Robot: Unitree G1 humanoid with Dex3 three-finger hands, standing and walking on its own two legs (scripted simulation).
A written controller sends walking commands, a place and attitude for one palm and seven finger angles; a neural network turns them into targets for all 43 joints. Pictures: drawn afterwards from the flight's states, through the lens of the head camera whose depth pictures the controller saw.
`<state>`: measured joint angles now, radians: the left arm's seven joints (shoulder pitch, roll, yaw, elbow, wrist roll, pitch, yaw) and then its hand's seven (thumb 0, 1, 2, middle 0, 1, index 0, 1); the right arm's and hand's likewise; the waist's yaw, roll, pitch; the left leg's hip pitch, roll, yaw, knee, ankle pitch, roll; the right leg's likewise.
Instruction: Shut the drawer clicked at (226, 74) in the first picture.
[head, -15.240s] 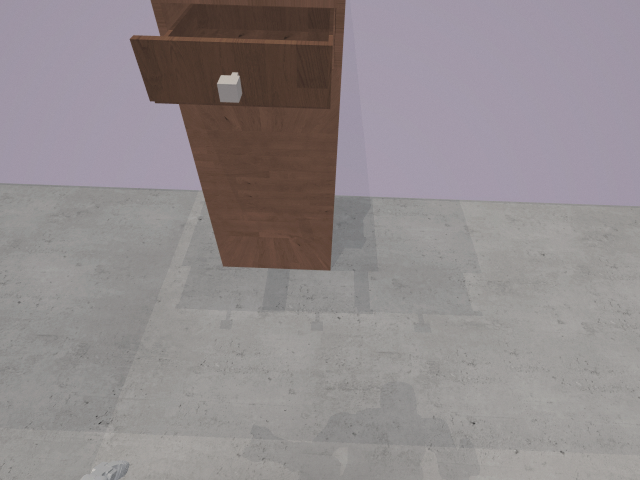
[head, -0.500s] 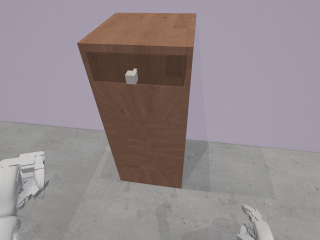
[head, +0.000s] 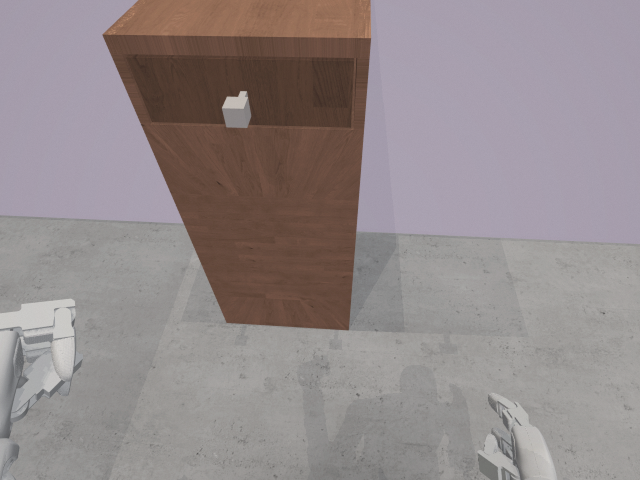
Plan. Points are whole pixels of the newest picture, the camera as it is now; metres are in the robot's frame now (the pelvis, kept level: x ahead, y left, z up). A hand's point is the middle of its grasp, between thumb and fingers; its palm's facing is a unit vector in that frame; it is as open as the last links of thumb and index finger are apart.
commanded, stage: step back with the hand held close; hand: left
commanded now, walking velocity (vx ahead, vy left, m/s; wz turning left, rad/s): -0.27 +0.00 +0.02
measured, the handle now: (239, 106) +0.67 +0.18 +0.11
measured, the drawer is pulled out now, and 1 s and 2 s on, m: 0.00 0.00 0.00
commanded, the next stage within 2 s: stop stepping back and stand still in 1.04 s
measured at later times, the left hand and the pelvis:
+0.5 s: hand (12, 463) +0.11 +0.24 +0.16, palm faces +0.38 -0.81 -0.44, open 3.2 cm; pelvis -0.08 +0.01 -0.02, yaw +1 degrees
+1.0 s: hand out of the picture +0.03 +0.24 +0.17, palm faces +0.34 -0.81 -0.49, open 3.2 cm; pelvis -0.16 +0.00 -0.01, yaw +1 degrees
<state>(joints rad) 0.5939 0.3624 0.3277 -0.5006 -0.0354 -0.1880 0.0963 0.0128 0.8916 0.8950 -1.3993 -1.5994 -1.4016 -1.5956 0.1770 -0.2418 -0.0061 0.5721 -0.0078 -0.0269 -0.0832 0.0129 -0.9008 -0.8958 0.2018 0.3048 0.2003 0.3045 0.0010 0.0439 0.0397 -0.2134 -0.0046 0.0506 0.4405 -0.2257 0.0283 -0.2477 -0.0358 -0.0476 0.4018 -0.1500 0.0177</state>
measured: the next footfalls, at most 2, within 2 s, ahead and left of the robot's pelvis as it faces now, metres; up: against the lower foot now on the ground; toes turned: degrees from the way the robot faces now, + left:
right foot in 0.66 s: -0.12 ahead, -0.12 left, +0.00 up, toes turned +2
left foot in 1.28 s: -0.18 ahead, +0.12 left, +0.00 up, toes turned +2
